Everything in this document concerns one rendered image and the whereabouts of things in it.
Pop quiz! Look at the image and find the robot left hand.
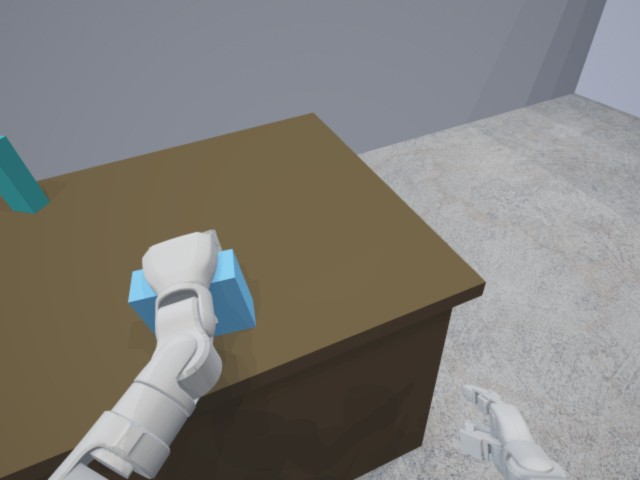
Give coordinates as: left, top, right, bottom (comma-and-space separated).
142, 230, 222, 324

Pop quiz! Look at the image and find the right robot forearm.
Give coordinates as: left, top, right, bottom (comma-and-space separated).
502, 440, 568, 480

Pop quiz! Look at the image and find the robot right hand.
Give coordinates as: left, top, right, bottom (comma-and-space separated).
459, 385, 535, 476

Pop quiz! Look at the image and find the left robot forearm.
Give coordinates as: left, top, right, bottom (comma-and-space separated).
48, 283, 222, 480

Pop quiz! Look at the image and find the table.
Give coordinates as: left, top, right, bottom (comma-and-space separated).
0, 112, 486, 480

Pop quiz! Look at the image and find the sponge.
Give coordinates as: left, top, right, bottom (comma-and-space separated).
128, 249, 256, 337

